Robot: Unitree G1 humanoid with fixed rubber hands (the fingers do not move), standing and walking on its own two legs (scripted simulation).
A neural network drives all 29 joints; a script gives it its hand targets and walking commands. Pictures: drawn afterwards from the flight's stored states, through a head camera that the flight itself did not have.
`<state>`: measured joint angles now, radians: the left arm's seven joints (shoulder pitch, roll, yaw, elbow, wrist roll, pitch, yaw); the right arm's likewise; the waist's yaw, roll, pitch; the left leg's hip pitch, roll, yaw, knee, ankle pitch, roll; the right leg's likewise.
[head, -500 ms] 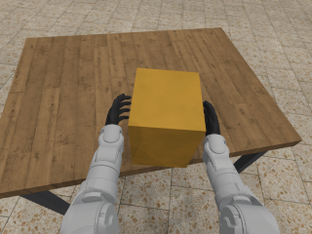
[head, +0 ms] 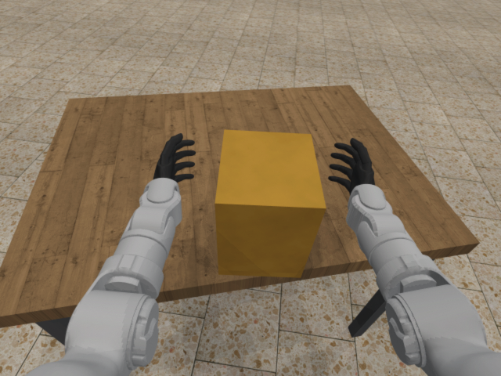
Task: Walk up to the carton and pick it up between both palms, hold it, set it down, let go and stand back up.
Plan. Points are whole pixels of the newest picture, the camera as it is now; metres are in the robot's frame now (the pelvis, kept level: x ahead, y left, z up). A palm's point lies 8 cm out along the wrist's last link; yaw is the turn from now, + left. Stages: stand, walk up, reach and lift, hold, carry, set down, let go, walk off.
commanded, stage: set down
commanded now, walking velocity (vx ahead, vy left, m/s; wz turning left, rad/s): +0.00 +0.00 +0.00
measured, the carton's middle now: (263, 206) +0.42 -0.04 +0.03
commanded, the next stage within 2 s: none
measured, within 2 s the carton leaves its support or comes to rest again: neither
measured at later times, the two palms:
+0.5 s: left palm (136, 139) +0.41 +0.16 +0.20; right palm (369, 151) +0.39 -0.18 +0.19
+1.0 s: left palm (136, 219) +0.33 +0.16 +0.12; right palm (378, 220) +0.31 -0.20 +0.12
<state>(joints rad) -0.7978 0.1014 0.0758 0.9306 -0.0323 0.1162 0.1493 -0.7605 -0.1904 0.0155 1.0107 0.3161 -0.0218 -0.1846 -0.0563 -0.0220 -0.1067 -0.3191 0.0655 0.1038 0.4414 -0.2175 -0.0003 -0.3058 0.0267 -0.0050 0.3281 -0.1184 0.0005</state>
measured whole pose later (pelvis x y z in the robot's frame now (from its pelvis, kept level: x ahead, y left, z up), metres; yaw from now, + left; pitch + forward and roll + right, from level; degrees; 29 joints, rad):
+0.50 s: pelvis -0.02 -0.01 +0.00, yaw +2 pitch -1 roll +0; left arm -0.96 0.25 0.11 0.73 -0.09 0.51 0.09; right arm -0.92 -0.22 0.04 0.82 0.39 0.32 -0.28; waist -0.07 -0.03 -0.02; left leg -0.20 0.05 0.08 0.37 -0.16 -0.01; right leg -0.21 0.02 -0.03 0.32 -0.10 -0.01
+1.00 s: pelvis -0.02 -0.02 +0.00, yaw +1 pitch -4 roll +0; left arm -0.38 0.19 0.10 0.07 -0.12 0.61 0.04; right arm -0.33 -0.14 0.00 0.17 0.30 0.33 -0.27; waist -0.05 -0.04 0.07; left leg -0.12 0.04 0.09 0.36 -0.17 -0.01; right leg -0.15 0.01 -0.02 0.36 -0.14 -0.02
